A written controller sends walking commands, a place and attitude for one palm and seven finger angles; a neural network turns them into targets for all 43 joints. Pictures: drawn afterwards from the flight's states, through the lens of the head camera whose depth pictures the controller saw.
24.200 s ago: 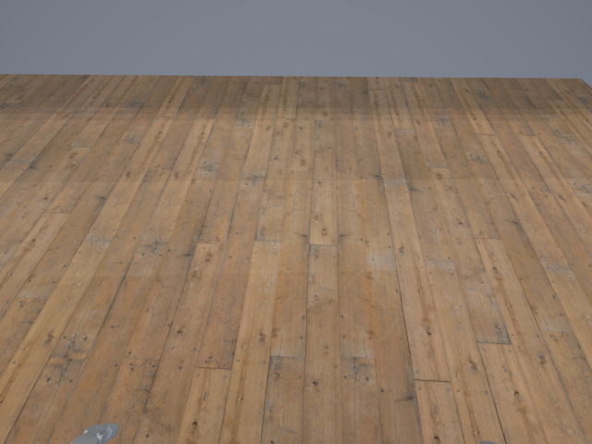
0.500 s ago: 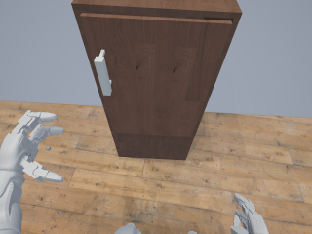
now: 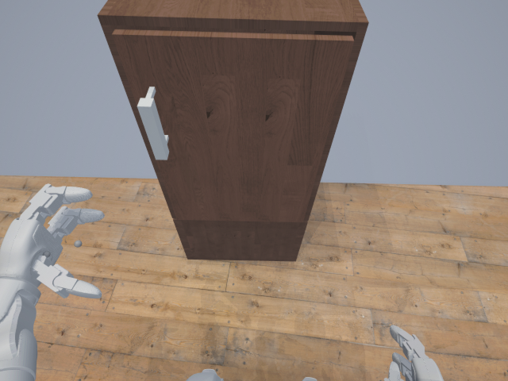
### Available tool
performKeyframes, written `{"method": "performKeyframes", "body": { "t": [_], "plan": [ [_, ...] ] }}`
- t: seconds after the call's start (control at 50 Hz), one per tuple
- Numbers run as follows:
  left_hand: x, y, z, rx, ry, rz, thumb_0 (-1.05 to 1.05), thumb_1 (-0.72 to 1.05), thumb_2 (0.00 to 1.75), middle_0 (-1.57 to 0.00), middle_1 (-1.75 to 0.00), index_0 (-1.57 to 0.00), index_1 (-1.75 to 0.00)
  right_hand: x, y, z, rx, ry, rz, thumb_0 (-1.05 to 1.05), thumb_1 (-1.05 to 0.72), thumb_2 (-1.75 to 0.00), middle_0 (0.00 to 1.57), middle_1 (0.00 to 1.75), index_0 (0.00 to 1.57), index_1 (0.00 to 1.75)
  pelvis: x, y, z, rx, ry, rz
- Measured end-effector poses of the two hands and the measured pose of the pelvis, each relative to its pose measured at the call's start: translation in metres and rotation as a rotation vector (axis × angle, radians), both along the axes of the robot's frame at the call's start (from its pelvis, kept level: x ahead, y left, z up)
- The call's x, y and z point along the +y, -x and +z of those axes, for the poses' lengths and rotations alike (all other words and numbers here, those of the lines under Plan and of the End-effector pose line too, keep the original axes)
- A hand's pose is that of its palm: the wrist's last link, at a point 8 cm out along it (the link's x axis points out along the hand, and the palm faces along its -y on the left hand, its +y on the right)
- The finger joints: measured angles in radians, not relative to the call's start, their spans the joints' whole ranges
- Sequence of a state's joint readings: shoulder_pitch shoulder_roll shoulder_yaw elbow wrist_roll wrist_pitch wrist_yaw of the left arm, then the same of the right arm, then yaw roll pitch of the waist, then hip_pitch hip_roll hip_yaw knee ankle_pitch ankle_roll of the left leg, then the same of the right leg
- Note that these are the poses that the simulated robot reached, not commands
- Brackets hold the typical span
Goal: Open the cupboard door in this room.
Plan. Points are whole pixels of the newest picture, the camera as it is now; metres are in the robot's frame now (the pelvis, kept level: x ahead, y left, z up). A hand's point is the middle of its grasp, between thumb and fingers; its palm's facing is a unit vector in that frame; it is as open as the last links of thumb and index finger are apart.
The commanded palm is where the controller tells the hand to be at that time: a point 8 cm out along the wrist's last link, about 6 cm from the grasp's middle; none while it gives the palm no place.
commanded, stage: raise the hand with hooked fingers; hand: left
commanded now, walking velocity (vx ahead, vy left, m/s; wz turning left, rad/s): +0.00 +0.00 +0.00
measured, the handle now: (157, 124) +0.58 +0.24 +0.04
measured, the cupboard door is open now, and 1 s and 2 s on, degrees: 0 0 0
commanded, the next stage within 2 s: move the hooked fingers beside the handle in 0.04 s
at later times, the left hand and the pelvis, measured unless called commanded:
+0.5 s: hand (90, 210) +0.34 +0.28 +0.07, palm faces +0.03 -1.00 -0.03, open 14.0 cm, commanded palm +0.32 +0.32 +0.06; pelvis +0.00 +0.00 +0.00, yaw +0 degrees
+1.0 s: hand (104, 175) +0.42 +0.28 +0.06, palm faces +0.01 -1.00 -0.02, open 14.0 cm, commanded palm +0.40 +0.33 +0.06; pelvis +0.00 +0.01 -0.01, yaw -2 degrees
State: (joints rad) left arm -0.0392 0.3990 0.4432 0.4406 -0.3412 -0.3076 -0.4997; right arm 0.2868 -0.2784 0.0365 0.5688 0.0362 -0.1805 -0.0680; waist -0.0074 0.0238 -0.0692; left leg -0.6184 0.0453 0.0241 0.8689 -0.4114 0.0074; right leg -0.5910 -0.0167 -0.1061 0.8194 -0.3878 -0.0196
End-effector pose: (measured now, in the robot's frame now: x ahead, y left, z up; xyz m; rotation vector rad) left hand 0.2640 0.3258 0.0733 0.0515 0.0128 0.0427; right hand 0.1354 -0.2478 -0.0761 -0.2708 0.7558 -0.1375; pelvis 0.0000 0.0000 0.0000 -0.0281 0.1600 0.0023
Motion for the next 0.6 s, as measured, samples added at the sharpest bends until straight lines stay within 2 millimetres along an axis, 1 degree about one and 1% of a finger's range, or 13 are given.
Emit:
{"method": "performKeyframes", "body": {
  "t": [0.18, 0.24, 0.3, 0.4, 0.5, 0.6],
  "plan": [
    [-0.001, 0.003, -0.001, 0.013, 0.014, 0.011, -0.01, -0.50, 0.30, -0.30, -1.20, -0.30, -1.20, 0.004, -0.006, -0.001, -0.022, -0.017, 0.018, 0.01, -0.90, -0.90, 0.20, 0.30, 0.20, 0.30, -0.003, 0.002, 0.000, -0.002, -0.004, 0.001],
    [0.000, -0.001, -0.003, 0.007, 0.015, 0.016, -0.01, -0.50, 0.30, -0.30, -1.20, -0.30, -1.20, 0.003, -0.007, -0.002, -0.016, -0.009, 0.026, 0.01, -0.90, -0.90, 0.20, 0.30, 0.20, 0.30, -0.004, 0.003, -0.001, -0.001, -0.004, 0.004],
    [0.001, -0.011, -0.005, 0.006, 0.021, 0.022, -0.01, -0.50, 0.30, -0.30, -1.20, -0.30, -1.20, 0.001, -0.005, -0.005, 0.001, 0.004, 0.027, 0.01, -0.90, -0.90, 0.20, 0.30, 0.20, 0.30, -0.004, 0.005, -0.002, 0.003, -0.003, 0.010],
    [0.001, -0.036, -0.005, 0.006, 0.021, 0.001, -0.01, -0.50, 0.30, -0.30, -1.20, -0.30, -1.20, -0.005, 0.004, -0.008, 0.036, 0.023, 0.008, 0.01, -0.90, -0.90, 0.21, 0.30, 0.20, 0.30, -0.005, 0.006, -0.004, 0.017, -0.001, 0.008],
    [0.004, -0.058, -0.002, 0.007, 0.026, -0.012, -0.01, -0.50, 0.30, -0.30, -1.20, -0.30, -1.20, -0.011, 0.019, -0.011, 0.080, 0.032, -0.029, 0.01, -0.90, -0.90, 0.20, 0.30, 0.20, 0.30, -0.004, 0.004, -0.005, 0.036, -0.001, -0.004],
    [0.010, -0.072, -0.005, 0.022, 0.033, -0.008, -0.01, -0.50, 0.30, -0.30, -1.20, -0.30, -1.20, -0.015, 0.037, -0.014, 0.137, 0.036, -0.063, 0.01, -0.90, -0.90, 0.20, 0.30, 0.20, 0.30, -0.001, 0.001, -0.006, 0.054, 0.000, -0.015]
  ]
}}
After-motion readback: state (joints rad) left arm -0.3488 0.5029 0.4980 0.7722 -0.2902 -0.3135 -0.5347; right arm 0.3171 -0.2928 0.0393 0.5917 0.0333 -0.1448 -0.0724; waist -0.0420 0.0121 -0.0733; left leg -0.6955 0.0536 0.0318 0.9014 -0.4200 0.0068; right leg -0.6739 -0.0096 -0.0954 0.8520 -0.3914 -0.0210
